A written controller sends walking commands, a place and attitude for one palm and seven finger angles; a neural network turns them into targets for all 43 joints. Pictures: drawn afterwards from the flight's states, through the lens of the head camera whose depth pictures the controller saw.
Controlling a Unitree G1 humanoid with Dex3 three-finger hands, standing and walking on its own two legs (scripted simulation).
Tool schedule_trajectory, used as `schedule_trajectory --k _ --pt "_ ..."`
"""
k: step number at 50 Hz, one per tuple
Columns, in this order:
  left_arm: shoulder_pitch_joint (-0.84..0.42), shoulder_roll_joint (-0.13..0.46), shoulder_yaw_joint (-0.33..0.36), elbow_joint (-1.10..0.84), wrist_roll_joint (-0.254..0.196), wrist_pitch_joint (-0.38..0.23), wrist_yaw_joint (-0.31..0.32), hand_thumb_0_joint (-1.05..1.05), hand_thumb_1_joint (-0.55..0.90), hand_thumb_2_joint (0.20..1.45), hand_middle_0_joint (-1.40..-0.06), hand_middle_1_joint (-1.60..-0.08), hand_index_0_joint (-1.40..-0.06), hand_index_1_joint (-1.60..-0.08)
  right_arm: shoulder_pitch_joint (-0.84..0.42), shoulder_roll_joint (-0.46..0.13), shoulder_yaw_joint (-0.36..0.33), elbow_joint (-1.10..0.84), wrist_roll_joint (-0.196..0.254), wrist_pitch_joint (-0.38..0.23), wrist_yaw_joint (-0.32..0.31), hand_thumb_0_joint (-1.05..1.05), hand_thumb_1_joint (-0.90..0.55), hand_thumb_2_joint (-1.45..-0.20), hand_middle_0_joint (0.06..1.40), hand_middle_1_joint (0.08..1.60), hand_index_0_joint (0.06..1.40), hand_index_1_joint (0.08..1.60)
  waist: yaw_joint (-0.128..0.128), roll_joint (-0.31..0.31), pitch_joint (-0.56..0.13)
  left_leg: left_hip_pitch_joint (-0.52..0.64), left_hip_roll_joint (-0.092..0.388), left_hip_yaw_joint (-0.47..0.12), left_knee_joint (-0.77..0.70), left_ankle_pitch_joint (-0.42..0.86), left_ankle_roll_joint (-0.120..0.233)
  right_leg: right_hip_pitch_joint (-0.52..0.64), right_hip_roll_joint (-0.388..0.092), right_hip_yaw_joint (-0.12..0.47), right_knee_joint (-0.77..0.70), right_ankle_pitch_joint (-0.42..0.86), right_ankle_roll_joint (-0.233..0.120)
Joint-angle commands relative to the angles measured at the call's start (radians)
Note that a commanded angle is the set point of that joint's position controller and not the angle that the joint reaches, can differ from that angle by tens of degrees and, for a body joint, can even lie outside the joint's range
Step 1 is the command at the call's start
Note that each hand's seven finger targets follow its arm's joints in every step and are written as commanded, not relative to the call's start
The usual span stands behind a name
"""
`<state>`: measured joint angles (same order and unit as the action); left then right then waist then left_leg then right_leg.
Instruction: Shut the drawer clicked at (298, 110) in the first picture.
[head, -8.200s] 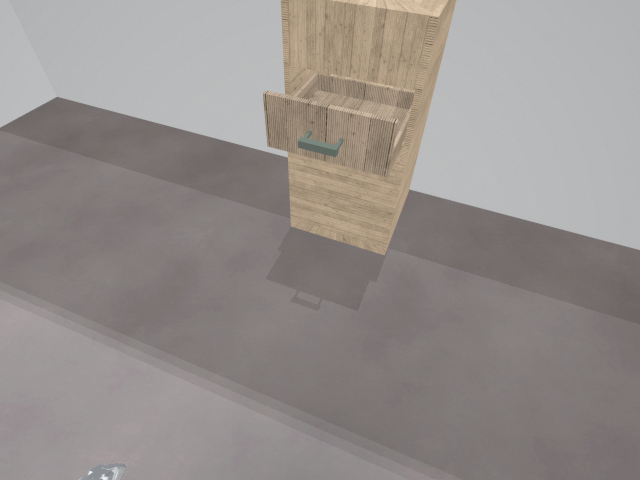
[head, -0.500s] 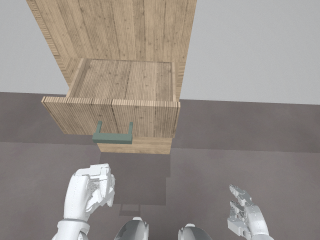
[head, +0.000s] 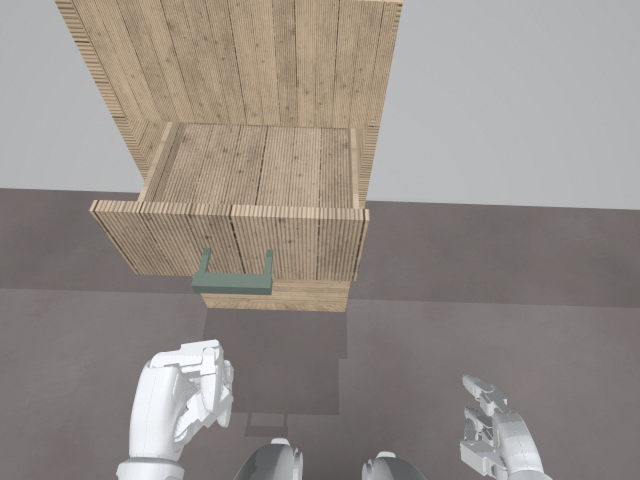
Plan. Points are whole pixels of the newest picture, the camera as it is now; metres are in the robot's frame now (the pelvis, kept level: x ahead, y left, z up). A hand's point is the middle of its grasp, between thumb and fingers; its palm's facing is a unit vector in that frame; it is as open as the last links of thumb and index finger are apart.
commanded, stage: bring the fist close to the handle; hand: left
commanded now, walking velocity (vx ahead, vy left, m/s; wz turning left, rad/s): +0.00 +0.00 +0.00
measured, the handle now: (235, 270) +0.41 +0.16 -0.05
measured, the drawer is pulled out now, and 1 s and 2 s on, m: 0.19 0.19 0.18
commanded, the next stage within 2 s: push the drawer shut in 1.34 s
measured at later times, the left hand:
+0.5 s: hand (258, 366) +0.26 +0.09 -0.01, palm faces -0.01 -1.00 -0.01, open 3.3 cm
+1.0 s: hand (255, 339) +0.30 +0.11 -0.05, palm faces +0.03 -1.00 -0.04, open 3.3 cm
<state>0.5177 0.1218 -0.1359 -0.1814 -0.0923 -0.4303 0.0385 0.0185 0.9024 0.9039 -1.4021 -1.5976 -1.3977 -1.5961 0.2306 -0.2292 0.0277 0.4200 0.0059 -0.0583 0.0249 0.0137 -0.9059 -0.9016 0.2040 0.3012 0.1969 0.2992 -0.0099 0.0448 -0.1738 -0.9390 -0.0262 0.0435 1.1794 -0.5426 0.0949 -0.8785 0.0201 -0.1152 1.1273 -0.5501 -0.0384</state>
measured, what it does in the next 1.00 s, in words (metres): lowers itself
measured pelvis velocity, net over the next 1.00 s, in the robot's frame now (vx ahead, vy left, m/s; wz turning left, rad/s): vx -0.02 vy -0.03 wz -0.01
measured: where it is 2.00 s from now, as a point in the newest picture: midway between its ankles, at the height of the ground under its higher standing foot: outside the picture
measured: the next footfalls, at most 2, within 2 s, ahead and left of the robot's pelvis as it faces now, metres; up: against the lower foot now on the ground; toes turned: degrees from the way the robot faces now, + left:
none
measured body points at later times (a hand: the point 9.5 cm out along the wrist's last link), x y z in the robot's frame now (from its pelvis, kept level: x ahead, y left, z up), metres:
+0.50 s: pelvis -0.01 -0.02 -0.03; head +0.09 -0.01 +0.41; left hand +0.25 +0.15 -0.01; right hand +0.17 -0.25 -0.12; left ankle +0.01 +0.06 -0.65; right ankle +0.00 -0.10 -0.65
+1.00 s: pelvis -0.02 -0.03 -0.06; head +0.11 -0.02 +0.37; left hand +0.30 +0.16 -0.04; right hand +0.15 -0.27 -0.17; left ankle +0.01 +0.06 -0.65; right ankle +0.00 -0.10 -0.65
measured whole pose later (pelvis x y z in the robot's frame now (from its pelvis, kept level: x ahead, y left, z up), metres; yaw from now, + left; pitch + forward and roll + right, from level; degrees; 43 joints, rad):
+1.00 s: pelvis -0.02 -0.03 -0.06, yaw +0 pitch +26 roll -2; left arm -0.04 0.17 0.03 0.36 -0.13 -0.57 0.00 0.02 0.90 0.90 -1.40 -1.60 -1.40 -1.60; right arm 0.16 -0.24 0.01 0.56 -0.01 -0.02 0.04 0.01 -0.91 -0.90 0.20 0.30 0.20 0.30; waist -0.03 0.02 -0.21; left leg -1.28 0.00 0.04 1.43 -0.60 0.06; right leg -1.23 0.03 -0.14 1.40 -0.62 -0.09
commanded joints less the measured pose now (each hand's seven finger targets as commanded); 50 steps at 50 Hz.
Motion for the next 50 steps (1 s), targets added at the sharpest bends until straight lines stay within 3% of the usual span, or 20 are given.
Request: schedule_trajectory --k 1,4,5,7,9,13,15,18,21,25,28,32,35,36,40,43,44,47,50 --pt "-0.047 0.022 0.003 -0.127 0.024 -0.039 -0.019 0.000 0.900 0.900 -1.400 -1.600 -1.400 -1.600 -0.034 -0.122 -0.060 -0.152 -0.002 -0.039 -0.021 0.000 -0.900 -0.900 0.200 0.300 0.200 0.300 -0.033 -0.064 -0.143 0.168 0.047 -0.153 -0.179 0.268 -0.083 0.021 0.000 0.050 -0.107 0.187 0.001" --pt "-0.175 0.036 0.049 -0.113 0.024 -0.080 0.016 0.000 0.900 0.900 -1.400 -1.600 -1.400 -1.600 -0.052 -0.114 -0.057 -0.137 -0.010 -0.043 -0.025 0.000 -0.900 -0.900 0.200 0.300 0.200 0.300 -0.029 -0.055 -0.168 0.130 0.037 -0.147 -0.151 0.192 -0.079 -0.014 -0.001 0.062 -0.088 0.131 -0.001" --pt "-0.191 0.071 0.090 -0.125 0.026 -0.099 0.033 0.000 0.900 0.900 -1.400 -1.600 -1.400 -1.600 -0.052 -0.113 -0.058 -0.129 -0.012 -0.044 -0.025 0.000 -0.900 -0.900 0.200 0.300 0.200 0.300 -0.015 -0.026 -0.188 0.129 0.037 -0.149 -0.147 0.198 -0.083 -0.018 0.002 0.065 -0.075 0.126 -0.006" --pt "-0.214 0.036 0.061 -0.137 0.023 -0.127 0.046 0.000 0.900 0.900 -1.400 -1.600 -1.400 -1.600 -0.056 -0.105 -0.057 -0.126 -0.015 -0.047 -0.018 0.000 -0.900 -0.900 0.200 0.300 0.200 0.300 -0.006 0.029 -0.261 0.179 0.037 -0.153 -0.138 0.254 -0.090 -0.027 -0.002 0.066 -0.055 0.154 -0.008" --pt "-0.205 0.043 0.073 -0.128 0.010 -0.138 0.046 0.000 0.900 0.900 -1.400 -1.600 -1.400 -1.600 -0.054 -0.108 -0.059 -0.115 -0.015 -0.048 -0.013 0.000 -0.900 -0.900 0.200 0.300 0.200 0.300 0.002 0.050 -0.309 0.199 0.038 -0.149 -0.127 0.304 -0.095 -0.014 -0.001 0.069 -0.050 0.190 -0.009" --pt "-0.221 0.004 0.005 -0.040 0.015 -0.098 -0.001 0.000 0.900 0.900 -1.400 -1.600 -1.400 -1.600 -0.044 -0.122 -0.060 -0.101 -0.009 -0.035 -0.007 0.000 -0.900 -0.900 0.200 0.300 0.200 0.300 -0.027 0.012 -0.298 0.177 0.042 -0.148 -0.109 0.330 -0.086 -0.007 -0.003 0.071 -0.055 0.239 -0.003" --pt "-0.198 0.008 0.009 0.039 0.013 -0.057 -0.022 0.000 0.900 0.900 -1.400 -1.600 -1.400 -1.600 -0.041 -0.130 -0.059 -0.103 -0.005 -0.026 -0.010 0.000 -0.900 -0.900 0.200 0.300 0.200 0.300 -0.034 -0.040 -0.263 0.127 0.041 -0.147 -0.107 0.298 -0.077 -0.003 0.000 0.070 -0.062 0.230 -0.002" --pt "-0.297 0.045 0.059 0.077 0.006 -0.040 -0.028 0.000 0.900 0.900 -1.400 -1.600 -1.400 -1.600 -0.047 -0.135 -0.059 -0.095 -0.001 -0.015 -0.018 0.000 -0.900 -0.900 0.200 0.300 0.200 0.300 -0.038 -0.082 -0.235 0.061 0.032 -0.133 -0.089 0.226 -0.068 -0.004 -0.003 0.079 -0.065 0.200 0.002" --pt "-0.370 0.082 0.131 0.075 -0.001 -0.075 0.006 0.000 0.900 0.900 -1.400 -1.600 -1.400 -1.600 -0.050 -0.127 -0.061 -0.081 -0.010 -0.020 -0.024 0.000 -0.900 -0.900 0.200 0.300 0.200 0.300 -0.015 -0.067 -0.282 0.043 0.027 -0.119 -0.064 0.240 -0.067 0.006 -0.004 0.094 -0.042 0.210 -0.001" --pt "-0.446 0.098 0.163 0.055 -0.013 -0.161 0.046 0.000 0.900 0.900 -1.400 -1.600 -1.400 -1.600 -0.049 -0.117 -0.063 -0.047 -0.021 -0.033 -0.014 0.000 -0.900 -0.900 0.200 0.300 0.200 0.300 -0.006 0.000 -0.354 0.057 0.025 -0.115 -0.034 0.301 -0.073 -0.006 -0.005 0.103 -0.006 0.254 -0.004" --pt "-0.449 0.067 0.125 0.131 -0.008 -0.184 0.026 0.000 0.900 0.900 -1.400 -1.600 -1.400 -1.600 -0.055 -0.123 -0.063 -0.028 -0.020 -0.031 -0.001 0.000 -0.900 -0.900 0.200 0.300 0.200 0.300 -0.019 0.000 -0.358 0.031 0.026 -0.108 -0.011 0.287 -0.069 -0.013 -0.009 0.117 -0.002 0.266 0.001" --pt "-0.472 0.060 0.097 0.254 -0.008 -0.144 -0.037 0.000 0.900 0.900 -1.400 -1.600 -1.400 -1.600 -0.046 -0.141 -0.070 -0.015 -0.009 -0.017 0.002 0.000 -0.900 -0.900 0.200 0.300 0.200 0.300 -0.045 -0.039 -0.328 -0.028 0.026 -0.100 0.012 0.244 -0.061 -0.026 -0.013 0.130 -0.009 0.257 0.008" --pt "-0.524 0.102 0.155 0.274 -0.029 -0.127 -0.057 0.000 0.900 0.900 -1.400 -1.600 -1.400 -1.600 -0.039 -0.148 -0.072 -0.015 -0.003 -0.007 -0.008 0.000 -0.900 -0.900 0.200 0.300 0.200 0.300 -0.035 -0.067 -0.345 -0.065 0.024 -0.097 0.024 0.232 -0.057 -0.003 -0.013 0.143 -0.006 0.249 0.010" --pt "-0.540 0.087 0.152 0.270 -0.038 -0.129 -0.057 0.000 0.900 0.900 -1.400 -1.600 -1.400 -1.600 -0.046 -0.146 -0.073 -0.018 -0.002 -0.006 -0.009 0.000 -0.900 -0.900 0.200 0.300 0.200 0.300 -0.034 -0.069 -0.354 -0.060 0.023 -0.095 0.026 0.234 -0.056 -0.005 -0.013 0.141 -0.003 0.255 0.011" --pt "-0.632 0.142 0.229 0.242 -0.054 -0.179 -0.020 0.000 0.900 0.900 -1.400 -1.600 -1.400 -1.600 -0.041 -0.138 -0.072 0.004 -0.012 -0.011 -0.013 0.000 -0.900 -0.900 0.200 0.300 0.200 0.300 -0.023 -0.050 -0.398 -0.080 0.023 -0.093 0.059 0.265 -0.057 -0.008 -0.011 0.148 0.031 0.282 0.010" --pt "-0.651 0.115 0.204 0.269 -0.041 -0.218 -0.009 0.000 0.900 0.900 -1.400 -1.600 -1.400 -1.600 -0.045 -0.131 -0.072 0.019 -0.020 -0.012 -0.002 0.000 -0.900 -0.900 0.200 0.300 0.200 0.300 -0.028 -0.019 -0.418 -0.084 0.022 -0.090 0.085 0.284 -0.060 -0.035 -0.014 0.152 0.058 0.306 0.010" --pt "-0.636 0.114 0.208 0.299 -0.035 -0.223 -0.013 0.000 0.900 0.900 -1.400 -1.600 -1.400 -1.600 -0.042 -0.133 -0.073 0.025 -0.020 -0.011 0.003 0.000 -0.900 -0.900 0.200 0.300 0.200 0.300 -0.024 -0.022 -0.415 -0.093 0.022 -0.091 0.088 0.279 -0.062 -0.041 -0.014 0.149 0.065 0.301 0.009" --pt "-0.659 0.105 0.185 0.393 -0.026 -0.205 -0.044 0.000 0.900 0.900 -1.400 -1.600 -1.400 -1.600 -0.040 -0.146 -0.075 0.030 -0.018 0.003 0.007 0.000 -0.900 -0.900 0.200 0.300 0.200 0.300 -0.047 -0.051 -0.385 -0.147 0.023 -0.091 0.109 0.238 -0.057 -0.075 -0.013 0.153 0.071 0.269 0.013" --pt "-0.657 0.138 0.207 0.358 -0.045 -0.174 -0.079 0.000 0.900 0.900 -1.400 -1.600 -1.400 -1.600 -0.039 -0.155 -0.077 0.006 -0.006 0.017 0.003 0.000 -0.900 -0.900 0.200 0.300 0.200 0.300 -0.026 -0.031 -0.427 -0.133 0.021 -0.089 0.097 0.234 -0.055 -0.038 -0.012 0.169 0.056 0.257 0.012"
